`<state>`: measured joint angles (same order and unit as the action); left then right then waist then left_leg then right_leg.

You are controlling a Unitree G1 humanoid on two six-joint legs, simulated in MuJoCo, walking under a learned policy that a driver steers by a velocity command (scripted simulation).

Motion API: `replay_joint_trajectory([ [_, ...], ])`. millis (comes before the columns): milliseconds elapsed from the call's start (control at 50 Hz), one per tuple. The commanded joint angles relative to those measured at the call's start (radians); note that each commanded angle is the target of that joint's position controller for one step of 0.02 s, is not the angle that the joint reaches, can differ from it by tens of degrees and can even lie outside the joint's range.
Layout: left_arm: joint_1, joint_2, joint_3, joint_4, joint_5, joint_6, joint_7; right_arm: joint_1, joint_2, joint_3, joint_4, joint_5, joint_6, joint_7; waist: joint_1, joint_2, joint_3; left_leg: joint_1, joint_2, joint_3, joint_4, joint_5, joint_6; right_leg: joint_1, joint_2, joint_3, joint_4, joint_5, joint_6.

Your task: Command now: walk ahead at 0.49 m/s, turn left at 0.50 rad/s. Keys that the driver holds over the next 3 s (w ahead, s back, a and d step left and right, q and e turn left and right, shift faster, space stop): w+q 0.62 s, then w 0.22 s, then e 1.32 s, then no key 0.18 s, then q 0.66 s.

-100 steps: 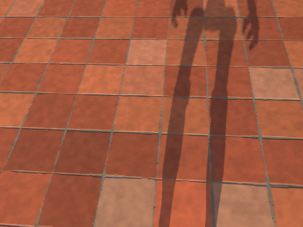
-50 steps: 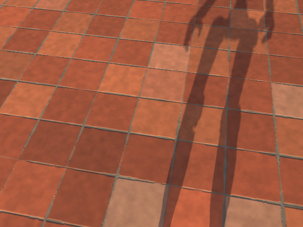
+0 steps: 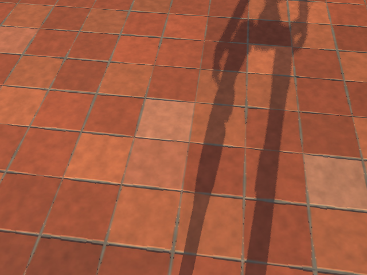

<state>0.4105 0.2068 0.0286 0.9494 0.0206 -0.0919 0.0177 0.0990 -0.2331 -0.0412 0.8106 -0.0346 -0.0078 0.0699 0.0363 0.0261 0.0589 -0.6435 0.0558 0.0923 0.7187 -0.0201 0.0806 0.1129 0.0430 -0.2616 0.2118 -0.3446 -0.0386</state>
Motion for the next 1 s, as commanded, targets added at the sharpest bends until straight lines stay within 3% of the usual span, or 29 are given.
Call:
replay_joint_trajectory([
  [20,0.009,0.164,0.031,-0.03,0.001,-0.002,0.017,-0.051,-0.044,-0.002,-0.079,-0.002,-0.01,-0.001,-0.031,-0.1,0.026,0.092,-0.065,0.068,-0.074,-0.068,0.051,-0.017,-0.297,0.021,0.068,1.004,-0.058],
  [60,-0.005,0.2,0.04,-0.03,0.007,0.017,0.024,0.063,-0.075,-0.016,-0.052,-0.003,-0.01,-0.013,-0.089,-0.125,-0.055,0.226,-0.129,0.085,-0.084,-0.182,0.101,0.016,-0.307,0.005,0.283,1.218,-0.06],
  [80,-0.008,0.215,0.044,-0.035,0.009,0.027,0.023,0.163,-0.104,-0.032,-0.023,-0.005,-0.016,-0.019,-0.129,-0.122,-0.117,0.354,-0.155,0.067,-0.123,-0.219,0.13,-0.02,-0.31,0.011,0.456,1.162,-0.063],
  [100,-0.026,0.22,0.046,-0.049,0.007,0.031,0.016,0.309,-0.149,-0.055,0.022,-0.016,-0.023,-0.033,-0.203,-0.068,-0.19,0.573,-0.138,-0.003,-0.211,-0.225,0.17,-0.16,-0.283,0.0,0.716,0.944,-0.043],
  [120,0.013,0.112,0.025,-0.095,0.001,0.026,0.003,0.338,-0.259,-0.086,0.024,-0.019,-0.019,-0.051,-0.156,0.118,-0.271,0.841,0.143,-0.397,-0.224,-0.272,0.264,-0.498,-0.169,0.011,1.062,0.174,-0.001],
  [140,-0.04,0.137,0.031,-0.163,-0.009,0.018,-0.01,0.322,-0.311,-0.098,0.001,0.011,-0.01,-0.047,-0.141,0.164,-0.352,0.972,0.292,-0.889,-0.395,-0.265,0.402,-0.783,0.016,0.207,1.294,-0.216,0.03],
  [160,-0.157,0.161,0.033,-0.184,-0.001,0.004,-0.015,0.293,-0.273,-0.092,0.01,0.025,-0.004,-0.056,-0.152,0.026,-0.215,0.893,0.267,-0.746,-0.445,-0.246,0.354,-0.893,-0.067,0.31,1.269,-0.097,0.019],
  [180,-0.164,0.155,0.027,-0.19,-0.01,-0.01,-0.018,0.243,-0.224,-0.08,0.012,0.031,-0.007,-0.063,-0.112,-0.02,-0.107,0.745,0.242,-0.624,-0.463,-0.158,0.313,-0.865,-0.109,0.301,1.175,-0.003,0.017],
  [200,-0.147,0.151,0.028,-0.173,-0.005,-0.01,-0.015,0.197,-0.182,-0.069,0.01,0.027,-0.013,-0.065,-0.06,-0.076,-0.048,0.626,0.184,-0.53,-0.473,-0.036,0.261,-0.799,-0.14,0.298,1.081,0.028,0.022],
  [220,-0.13,0.146,0.027,-0.171,0.014,0.007,-0.015,0.168,-0.158,-0.06,0.007,0.033,-0.022,-0.07,-0.026,-0.078,-0.033,0.545,0.135,-0.455,-0.48,0.06,0.238,-0.733,-0.154,0.302,1.026,0.031,0.038],
  [260,-0.106,0.128,0.024,-0.169,0.033,0.044,-0.023,0.167,-0.147,-0.052,0.006,0.037,-0.045,-0.067,-0.001,-0.051,-0.059,0.485,0.084,-0.383,-0.486,0.172,0.226,-0.664,-0.159,0.291,0.96,0.033,0.065],
  [320,-0.186,0.113,0.02,-0.205,0.03,0.065,-0.031,0.216,-0.183,-0.061,0.016,0.035,-0.056,-0.064,-0.016,-0.02,-0.042,0.451,0.043,-0.349,-0.509,0.164,0.206,-0.705,-0.159,0.264,0.838,0.121,0.094],
  [440,-0.418,0.121,0.012,-0.286,0.02,0.062,-0.037,0.341,-0.186,-0.063,0.03,0.032,-0.05,-0.067,-0.111,0.033,-0.018,0.574,0.03,-0.394,-0.483,0.144,0.159,-0.807,-0.122,0.268,0.565,0.308,0.101],
  [520,-0.508,0.131,0.005,-0.33,0.01,0.045,-0.042,0.379,-0.199,-0.065,0.028,0.019,-0.046,-0.078,-0.137,0.048,-0.015,0.647,0.055,-0.44,-0.417,0.247,0.149,-0.773,-0.078,0.27,0.433,0.302,0.079],
  [560,-0.457,0.154,0.01,-0.327,0.006,0.036,-0.04,0.339,-0.217,-0.069,0.012,0.017,-0.048,-0.086,-0.097,0.062,-0.021,0.628,0.068,-0.468,-0.378,0.277,0.116,-0.65,-0.061,0.288,0.355,0.264,0.055],
  [600,-0.268,0.2,0.029,-0.271,0.002,0.024,-0.024,0.276,-0.239,-0.074,-0.007,0.015,-0.054,-0.08,-0.007,0.051,-0.092,0.559,0.032,-0.459,-0.219,0.421,0.072,-0.371,-0.013,0.271,0.295,0.192,0.02],
  [620,-0.128,0.233,0.043,-0.24,0.011,0.01,-0.011,0.265,-0.225,-0.069,-0.01,0.025,-0.062,-0.07,0.067,-0.008,-0.173,0.486,-0.037,-0.406,-0.016,0.369,0.047,-0.166,-0.064,0.307,0.242,0.198,-0.009],
  [640,0.039,0.303,0.057,-0.235,0.036,0.006,0.007,0.293,-0.131,-0.042,-0.038,0.031,-0.071,-0.065,0.109,-0.131,-0.338,0.374,-0.096,-0.314,0.275,0.029,0.031,0.049,-0.319,0.56,0.216,-0.045,-0.053],
  [660,-0.023,0.376,0.075,-0.235,0.043,0.02,0.005,0.433,-0.08,-0.033,-0.061,0.053,-0.066,-0.063,-0.005,-0.393,-0.38,0.089,-0.231,-0.229,0.476,-0.546,0.003,0.167,-0.497,1.056,0.049,-0.105,-0.171],
  [680,-0.1,0.265,0.061,-0.247,0.024,0.029,-0.004,0.406,-0.157,-0.038,-0.011,0.016,-0.049,-0.074,-0.022,-0.181,-0.237,0.016,-0.131,-0.245,0.553,-0.457,0.012,0.034,-0.457,1.028,0.04,-0.235,-0.17],
  [700,-0.157,0.183,0.041,-0.252,0.014,0.028,-0.011,0.336,-0.159,-0.039,-0.012,0.009,-0.047,-0.064,-0.023,-0.076,-0.125,0.038,-0.101,-0.233,0.524,-0.355,0.008,-0.099,-0.402,0.85,0.031,-0.176,-0.153],
  [720,-0.178,0.147,0.031,-0.241,0.017,0.025,-0.017,0.294,-0.141,-0.035,-0.019,0.009,-0.046,-0.057,-0.03,-0.047,-0.077,0.062,-0.077,-0.224,0.481,-0.311,0.0,-0.178,-0.349,0.714,0.019,-0.022,-0.136],
  [760,-0.152,0.138,0.026,-0.204,0.012,0.01,-0.018,0.275,-0.12,-0.029,-0.023,-0.004,-0.032,-0.042,-0.044,-0.121,-0.053,0.103,-0.054,-0.213,0.423,-0.292,-0.014,-0.245,-0.279,0.55,-0.001,0.181,-0.117],
  [800,-0.105,0.145,0.028,-0.172,0.001,-0.012,-0.027,0.263,-0.11,-0.025,-0.027,-0.006,-0.023,-0.036,-0.048,-0.13,-0.065,0.098,-0.065,-0.209,0.401,-0.284,-0.02,-0.236,-0.271,0.489,-0.004,0.348,-0.132],
  [840,-0.082,0.156,0.032,-0.151,-0.006,-0.023,-0.031,0.206,-0.105,-0.019,-0.044,-0.009,-0.02,-0.03,-0.048,-0.123,-0.052,0.038,-0.056,-0.202,0.359,-0.243,-0.031,-0.219,-0.275,0.444,-0.031,0.386,-0.148],
  [900,-0.066,0.138,0.022,-0.117,-0.014,-0.015,-0.033,0.093,-0.071,0.003,-0.078,-0.016,-0.027,-0.029,-0.05,-0.112,-0.021,0.052,-0.024,-0.099,0.167,-0.167,-0.07,-0.242,-0.228,0.35,-0.008,0.734,-0.154],
  [940,-0.039,0.148,0.022,-0.094,-0.016,-0.007,-0.033,0.029,-0.033,0.025,-0.087,-0.006,-0.036,-0.031,-0.027,-0.13,-0.039,0.161,-0.048,-0.052,0.017,-0.103,-0.086,-0.275,-0.183,0.296,0.034,0.891,-0.13],
  [1000,0.011,0.181,0.032,-0.063,-0.016,0.009,-0.029,0.007,-0.058,0.027,-0.081,0.007,-0.041,-0.048,-0.012,-0.152,-0.071,0.238,-0.085,-0.055,-0.093,-0.048,-0.081,-0.224,-0.186,0.331,0.116,0.914,-0.107],
])
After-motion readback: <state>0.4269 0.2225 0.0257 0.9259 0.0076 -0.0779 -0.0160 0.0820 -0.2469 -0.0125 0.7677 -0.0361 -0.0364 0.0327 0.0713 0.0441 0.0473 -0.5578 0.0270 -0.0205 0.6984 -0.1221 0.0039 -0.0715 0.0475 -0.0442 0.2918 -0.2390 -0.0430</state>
